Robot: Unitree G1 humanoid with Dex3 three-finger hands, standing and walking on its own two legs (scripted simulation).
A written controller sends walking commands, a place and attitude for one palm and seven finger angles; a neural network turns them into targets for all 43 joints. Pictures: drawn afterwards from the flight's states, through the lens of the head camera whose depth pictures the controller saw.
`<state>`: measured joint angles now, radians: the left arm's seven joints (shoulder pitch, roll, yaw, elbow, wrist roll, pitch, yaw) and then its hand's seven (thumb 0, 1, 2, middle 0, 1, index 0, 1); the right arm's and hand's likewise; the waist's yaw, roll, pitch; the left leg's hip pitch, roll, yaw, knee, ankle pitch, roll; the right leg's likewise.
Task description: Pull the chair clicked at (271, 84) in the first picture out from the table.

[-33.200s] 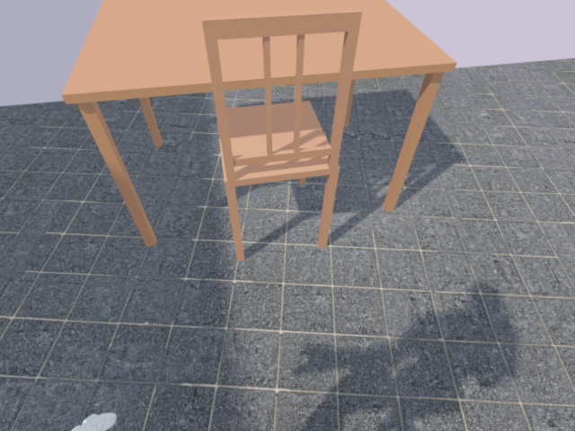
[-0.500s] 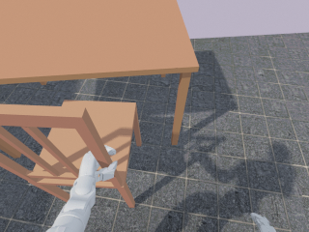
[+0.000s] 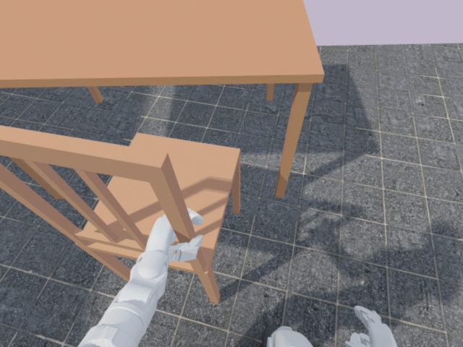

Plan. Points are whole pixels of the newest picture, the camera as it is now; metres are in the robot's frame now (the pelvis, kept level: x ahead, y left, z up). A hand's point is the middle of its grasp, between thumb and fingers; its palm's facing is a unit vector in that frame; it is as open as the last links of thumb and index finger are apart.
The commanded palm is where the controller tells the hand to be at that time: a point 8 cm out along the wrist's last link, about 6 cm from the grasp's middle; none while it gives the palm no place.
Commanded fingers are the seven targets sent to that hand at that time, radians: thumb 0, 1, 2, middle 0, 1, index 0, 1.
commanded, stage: step backward, pulling the chair out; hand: left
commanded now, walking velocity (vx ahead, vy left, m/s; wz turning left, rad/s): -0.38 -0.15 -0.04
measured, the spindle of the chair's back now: (82, 207) +0.37 +0.32 -0.04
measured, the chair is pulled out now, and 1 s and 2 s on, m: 0.30 0.50 0.57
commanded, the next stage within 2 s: stop walking, hand still on the chair in 0.92 s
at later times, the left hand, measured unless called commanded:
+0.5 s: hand (192, 305) +0.19 +0.08 -0.06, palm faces -0.18 -0.97 -0.18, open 6.1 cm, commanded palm +0.18 +0.13 -0.06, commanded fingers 0.00 0.90 0.90 -0.50 -1.45 -0.50 -1.45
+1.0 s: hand out of the picture +0.09 +0.07 -0.06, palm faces -0.21 -0.96 -0.16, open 6.2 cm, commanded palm +0.08 +0.12 -0.07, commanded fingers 0.00 0.90 0.90 -0.50 -1.45 -0.50 -1.45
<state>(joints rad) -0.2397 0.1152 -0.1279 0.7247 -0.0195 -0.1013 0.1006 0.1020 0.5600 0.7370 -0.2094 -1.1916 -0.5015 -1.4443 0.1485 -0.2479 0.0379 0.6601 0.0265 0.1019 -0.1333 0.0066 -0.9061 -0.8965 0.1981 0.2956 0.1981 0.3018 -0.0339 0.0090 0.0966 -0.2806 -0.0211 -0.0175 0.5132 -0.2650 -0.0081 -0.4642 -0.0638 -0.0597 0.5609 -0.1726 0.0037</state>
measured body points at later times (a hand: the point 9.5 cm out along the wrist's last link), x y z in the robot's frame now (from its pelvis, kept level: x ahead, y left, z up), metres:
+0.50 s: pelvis -0.10 +0.01 +0.00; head -0.04 -0.01 +0.45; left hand +0.20 +0.13 -0.05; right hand +0.02 -0.25 -0.13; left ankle -0.14 +0.15 -0.73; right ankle +0.01 -0.09 -0.73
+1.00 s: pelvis -0.20 +0.01 +0.00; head -0.15 -0.02 +0.45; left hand +0.10 +0.12 -0.05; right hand -0.09 -0.25 -0.12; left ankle -0.27 +0.15 -0.73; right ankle -0.09 -0.08 -0.73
